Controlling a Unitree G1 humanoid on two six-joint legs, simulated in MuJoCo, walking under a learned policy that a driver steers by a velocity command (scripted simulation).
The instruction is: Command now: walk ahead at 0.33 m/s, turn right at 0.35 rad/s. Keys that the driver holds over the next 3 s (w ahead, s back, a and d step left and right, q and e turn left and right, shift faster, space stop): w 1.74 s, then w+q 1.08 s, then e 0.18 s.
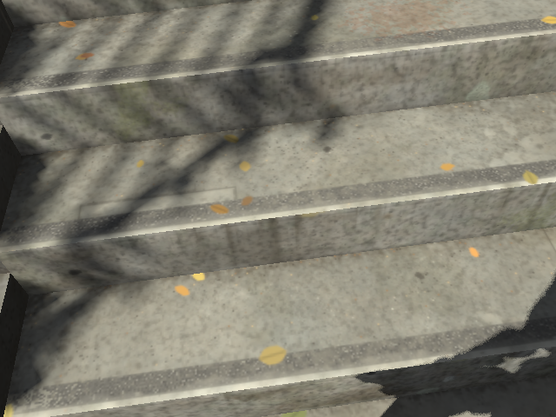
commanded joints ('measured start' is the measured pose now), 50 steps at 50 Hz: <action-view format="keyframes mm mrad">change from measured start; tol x32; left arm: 1 15 102 16 -39 -7 -28 18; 29 101 4 -22 60 37 -44 -20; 44 -577 -159 -138 -455 12 -29 32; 50 182 46 -46 -237 24 -10 19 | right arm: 1 14 -78 -13 -28 -17 -19 9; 50 263 -273 -25 113 91 -94 -2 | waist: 1 1 -111 -33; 44 -69 20 158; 50 274 154 -509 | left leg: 1 -166 45 -68 -3 157 -12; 20 232 -85 36 -558 231 40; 23 522 349 -626 -781 274 225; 43 451 227 -191 -955 113 158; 46 164 163 -42 -1145 668 170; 48 183 178 14 -788 1774 179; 50 359 173 -35 -267 1832 112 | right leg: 1 181 -251 345 -388 7 -123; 20 192 -203 166 -49 676 -76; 23 -299 17 85 656 -245 9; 34 -679 -145 10 1085 9 84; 42 -1402 -167 24 1636 -438 -10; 50 165 2 6 508 -116 -79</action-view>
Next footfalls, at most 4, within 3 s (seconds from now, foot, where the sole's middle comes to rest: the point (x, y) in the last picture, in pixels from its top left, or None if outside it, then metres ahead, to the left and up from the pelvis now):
0.42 left None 0.27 0.12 -0.77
1.00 right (365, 314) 0.64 -0.13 -0.59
1.58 left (303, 167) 0.93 0.00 -0.42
2.04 right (401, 18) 1.26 -0.26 -0.24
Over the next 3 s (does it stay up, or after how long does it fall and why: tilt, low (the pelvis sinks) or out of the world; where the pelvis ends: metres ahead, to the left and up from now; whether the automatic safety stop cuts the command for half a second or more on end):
stays up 1.55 -0.01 0.71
